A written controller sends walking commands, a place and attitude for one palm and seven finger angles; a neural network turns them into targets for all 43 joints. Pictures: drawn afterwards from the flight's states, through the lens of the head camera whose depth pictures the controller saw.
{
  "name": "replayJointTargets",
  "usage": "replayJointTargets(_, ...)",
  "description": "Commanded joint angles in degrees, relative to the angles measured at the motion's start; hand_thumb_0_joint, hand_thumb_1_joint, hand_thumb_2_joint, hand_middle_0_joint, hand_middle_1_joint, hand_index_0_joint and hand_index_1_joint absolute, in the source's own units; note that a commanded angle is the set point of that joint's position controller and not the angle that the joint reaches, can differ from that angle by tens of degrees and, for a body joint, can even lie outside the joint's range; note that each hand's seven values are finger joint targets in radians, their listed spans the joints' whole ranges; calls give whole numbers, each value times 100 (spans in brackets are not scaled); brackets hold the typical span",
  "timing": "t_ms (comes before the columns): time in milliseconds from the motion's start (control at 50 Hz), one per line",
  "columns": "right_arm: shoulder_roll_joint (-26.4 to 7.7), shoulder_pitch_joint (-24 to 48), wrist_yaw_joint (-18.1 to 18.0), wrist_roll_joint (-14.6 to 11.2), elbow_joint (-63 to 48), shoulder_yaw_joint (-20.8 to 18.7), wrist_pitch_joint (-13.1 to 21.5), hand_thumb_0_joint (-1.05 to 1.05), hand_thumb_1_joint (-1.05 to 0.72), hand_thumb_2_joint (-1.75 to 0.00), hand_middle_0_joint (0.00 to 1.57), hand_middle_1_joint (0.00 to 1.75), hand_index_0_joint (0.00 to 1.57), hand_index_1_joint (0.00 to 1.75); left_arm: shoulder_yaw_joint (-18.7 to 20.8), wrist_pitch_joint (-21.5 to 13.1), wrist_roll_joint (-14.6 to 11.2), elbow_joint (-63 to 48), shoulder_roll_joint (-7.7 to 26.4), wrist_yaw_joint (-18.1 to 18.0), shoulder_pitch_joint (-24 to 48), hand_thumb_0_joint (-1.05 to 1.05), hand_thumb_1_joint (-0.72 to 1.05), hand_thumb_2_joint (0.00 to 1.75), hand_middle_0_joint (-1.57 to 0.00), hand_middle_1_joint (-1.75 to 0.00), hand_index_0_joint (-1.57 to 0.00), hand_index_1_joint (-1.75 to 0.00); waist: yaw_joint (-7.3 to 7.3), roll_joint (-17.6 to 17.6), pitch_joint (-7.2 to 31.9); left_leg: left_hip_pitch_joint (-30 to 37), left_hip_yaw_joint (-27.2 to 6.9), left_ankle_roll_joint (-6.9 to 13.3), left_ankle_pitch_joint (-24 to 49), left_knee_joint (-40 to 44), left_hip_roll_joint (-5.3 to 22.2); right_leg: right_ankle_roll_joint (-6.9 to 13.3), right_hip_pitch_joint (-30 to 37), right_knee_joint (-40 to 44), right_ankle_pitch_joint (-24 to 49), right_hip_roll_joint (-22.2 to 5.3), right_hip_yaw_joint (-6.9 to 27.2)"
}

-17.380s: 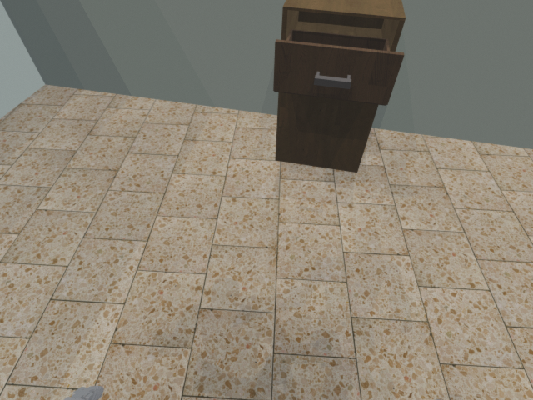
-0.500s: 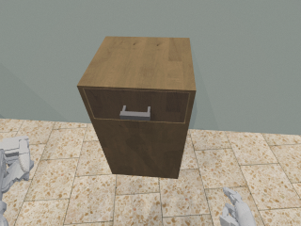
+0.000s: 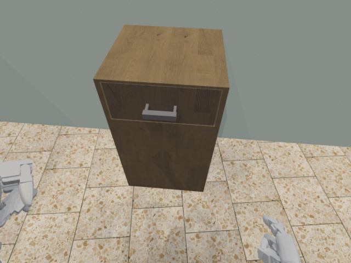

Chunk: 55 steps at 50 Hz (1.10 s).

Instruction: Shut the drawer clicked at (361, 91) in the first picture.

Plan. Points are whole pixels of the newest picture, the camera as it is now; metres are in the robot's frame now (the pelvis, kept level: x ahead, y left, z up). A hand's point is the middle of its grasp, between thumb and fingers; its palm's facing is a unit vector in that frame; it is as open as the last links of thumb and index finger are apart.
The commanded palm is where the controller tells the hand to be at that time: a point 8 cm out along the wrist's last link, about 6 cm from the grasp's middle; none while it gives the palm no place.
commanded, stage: step back with the hand held close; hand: left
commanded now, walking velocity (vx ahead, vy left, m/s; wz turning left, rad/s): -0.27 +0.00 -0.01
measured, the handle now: (160, 111) +0.62 +0.10 -0.07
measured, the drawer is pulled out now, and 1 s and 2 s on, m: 0.00 0.00 0.00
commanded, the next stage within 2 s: stop stepping back and stand still in 0.98 s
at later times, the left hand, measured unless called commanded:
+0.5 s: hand (20, 213) +0.16 +0.24 +0.17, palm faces +0.35 -0.78 -0.52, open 3.2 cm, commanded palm +0.08 +0.28 +0.18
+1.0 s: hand out of the picture +0.08 +0.28 +0.18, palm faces +0.38 -0.79 -0.49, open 3.2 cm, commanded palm +0.00 +0.30 +0.18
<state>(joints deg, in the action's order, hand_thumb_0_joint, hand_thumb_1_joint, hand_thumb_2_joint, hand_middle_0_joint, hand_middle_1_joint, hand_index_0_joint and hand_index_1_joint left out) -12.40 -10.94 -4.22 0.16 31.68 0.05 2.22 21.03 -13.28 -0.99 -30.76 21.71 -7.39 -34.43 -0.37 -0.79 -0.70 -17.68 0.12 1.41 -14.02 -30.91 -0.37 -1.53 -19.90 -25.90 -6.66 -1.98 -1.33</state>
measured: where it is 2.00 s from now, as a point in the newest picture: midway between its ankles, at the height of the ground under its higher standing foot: outside the picture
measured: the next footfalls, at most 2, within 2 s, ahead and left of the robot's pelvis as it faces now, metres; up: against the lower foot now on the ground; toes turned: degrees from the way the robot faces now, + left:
right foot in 1.08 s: -0.16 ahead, -0.13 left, +0.00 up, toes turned +4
left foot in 1.52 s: -0.08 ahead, +0.16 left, +0.00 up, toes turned -2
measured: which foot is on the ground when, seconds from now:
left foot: down 0.00-1.00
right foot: down 0.00-0.86, up 0.88-1.00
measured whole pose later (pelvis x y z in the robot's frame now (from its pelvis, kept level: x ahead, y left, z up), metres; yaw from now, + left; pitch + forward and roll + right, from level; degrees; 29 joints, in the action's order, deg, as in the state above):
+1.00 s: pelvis -0.11 +0.02 +0.00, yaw +4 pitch +3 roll -5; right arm -10.7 -11.6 -3.3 1.2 34.4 -1.4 6.6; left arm 25.1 -17.3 -2.0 -33.5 26.3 -6.5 -34.8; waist 1.5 -1.4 1.0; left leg -27.7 -0.7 2.9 -1.1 -24.6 3.5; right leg 0.3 -16.3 -42.2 -24.5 6.9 1.5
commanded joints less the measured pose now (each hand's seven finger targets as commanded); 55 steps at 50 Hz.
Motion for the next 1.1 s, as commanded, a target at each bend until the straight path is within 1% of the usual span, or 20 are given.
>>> replayJointTargets(0,-837,396,-83,11,-875,-376,379,0,-90,-90,20,30,20,30,715,-486,-5,-1287,992,-189,171,0,90,90,-140,-160,-140,-160,122,-184,356,-1218,-440,312,-1413,1081,315,123,1078,486,-1090,-83,452)
replayJointTargets(100,-860,448,-101,-9,-898,-386,505,0,-90,-90,20,30,20,30,797,-565,69,-1270,975,-212,122,0,90,90,-140,-160,-140,-160,75,-654,424,-2146,-723,488,-1861,1567,617,27,1998,-415,-341,226,296)
replayJointTargets(160,-854,453,-91,-36,-878,-427,566,0,-90,-90,20,30,20,30,876,-596,125,-1189,976,-211,97,0,90,90,-140,-160,-140,-160,41,-522,345,-2721,-705,564,-2100,1405,641,31,2298,-770,121,267,495)
replayJointTargets(260,-739,272,6,33,-663,-496,530,0,-90,-90,20,30,20,30,844,-622,22,-1249,1037,-203,148,0,90,90,-140,-160,-140,-160,121,525,550,-1091,-148,188,-1177,-10,0,386,577,719,-800,-529,1268)
replayJointTargets(320,-683,314,29,36,-529,-499,415,0,-90,-90,20,30,20,30,841,-638,-53,-1207,1079,-262,97,0,90,90,-140,-160,-140,-160,179,591,648,-211,-84,85,-719,-234,-50,472,-224,1078,-1221,-689,1036)
replayJointTargets(380,-740,438,-24,15,-593,-505,387,0,-90,-90,20,30,20,30,907,-718,-25,-1246,1101,-287,-30,0,90,90,-140,-160,-140,-160,191,-87,629,-761,-528,287,-1074,761,360,162,270,378,-1087,-107,493)
replayJointTargets(440,-833,662,-105,-31,-795,-524,543,0,-90,-90,20,30,20,30,1113,-779,177,-1314,1072,-253,-11,0,90,90,-140,-160,-140,-160,61,-1433,567,-3186,-1581,862,-2506,2222,1441,-77,2358,-2079,-74,742,215)
replayJointTargets(500,-832,663,-88,2,-807,-586,707,0,-90,-90,20,30,20,30,1172,-733,173,-1297,1108,-167,22,0,90,90,-140,-160,-140,-160,-8,-859,512,-3239,-1350,848,-1950,1610,1348,-6,2360,-1892,-438,718,550)
replayJointTargets(540,-754,463,-27,22,-608,-548,758,0,-90,-90,20,30,20,30,981,-764,44,-1273,974,-85,-258,0,90,90,-140,-160,-140,-160,66,-140,513,-1882,-806,493,-538,699,748,150,1333,-606,910,358,913)
replayJointTargets(580,-644,357,23,91,-434,-475,695,0,-90,-90,20,30,20,30,947,-821,-56,-1353,1143,-59,2,0,90,90,-140,-160,-140,-160,212,118,949,-349,-7,76,942,44,151,284,400,122,2379,-343,1422)
replayJointTargets(620,-636,298,41,49,-332,-543,633,0,-90,-90,20,30,20,30,862,-816,-41,-1407,1183,-55,69,0,90,90,-140,-160,-140,-160,242,426,1657,643,257,-40,1860,-234,27,1,411,205,3495,-431,1132)
replayJointTargets(680,-581,514,-1,-20,-499,-544,470,0,-90,-90,20,30,20,30,997,-787,-132,-1359,1350,-58,-103,0,90,90,-140,-160,-140,-160,192,575,1350,663,180,-10,906,-172,-15,167,12,698,1507,-424,1052)
replayJointTargets(780,-709,626,-53,-44,-634,-500,416,0,-90,-90,20,30,20,30,1023,-878,-191,-1299,1340,-67,-114,0,90,90,-140,-160,-140,-160,221,-273,603,310,-479,137,-574,521,423,217,-612,744,-1290,105,718)
replayJointTargets(840,-925,621,-86,6,-782,-501,619,0,-90,-90,20,30,20,30,1073,-921,-91,-1337,1157,-14,-122,0,90,90,-140,-160,-140,-160,165,-1506,598,-1958,-1901,719,-3032,2723,1570,-26,1532,-1597,-1062,1071,208)
replayJointTargets(860,-865,609,-92,46,-748,-504,662,0,-90,-90,20,30,20,30,1059,-889,-78,-1341,1124,1,-111,0,90,90,-140,-160,-140,-160,116,-1436,602,-2236,-2118,856,-3002,2846,1818,12,1728,-2229,-1110,1046,327)
replayJointTargets(920,-774,681,0,89,-662,-507,788,0,-90,-90,20,30,20,30,956,-757,-111,-1382,1067,-21,-237,0,90,90,-140,-160,-140,-160,-16,-1104,840,-1523,-1459,742,-1938,2266,1722,152,1332,-2205,-1896,827,377)
replayJointTargets(1000,-586,488,117,162,-343,-454,786,0,-90,-90,20,30,20,30,698,-680,-306,-1614,1008,-84,-145,0,90,90,-140,-160,-140,-160,44,-1033,927,499,-495,63,-414,1496,1303,324,258,484,-1922,309,370)
replayJointTargets(1040,-544,298,100,171,-214,-382,638,0,-90,-90,20,30,20,30,704,-824,-225,-1553,1228,-90,417,0,90,90,-140,-160,-140,-160,225,222,699,1504,25,-233,136,-131,617,738,-1361,1567,-1227,-685,1682)
replayJointTargets(1060,-479,300,56,257,-183,-310,640,0,-90,-90,20,30,20,30,798,-878,-154,-1591,1446,-160,886,0,90,90,-140,-160,-140,-160,250,323,694,1667,153,-290,207,-490,514,833,-1659,1693,-661,-1125,1770)
replayJointTargets(1080,-517,333,4,198,-190,-322,710,0,-90,-90,20,30,20,30,467,-844,-70,-1549,1222,-126,1221,0,90,90,-140,-160,-140,-160,279,509,673,1894,261,-326,-4,-582,305,655,-1808,1509,-1312,-823,1146)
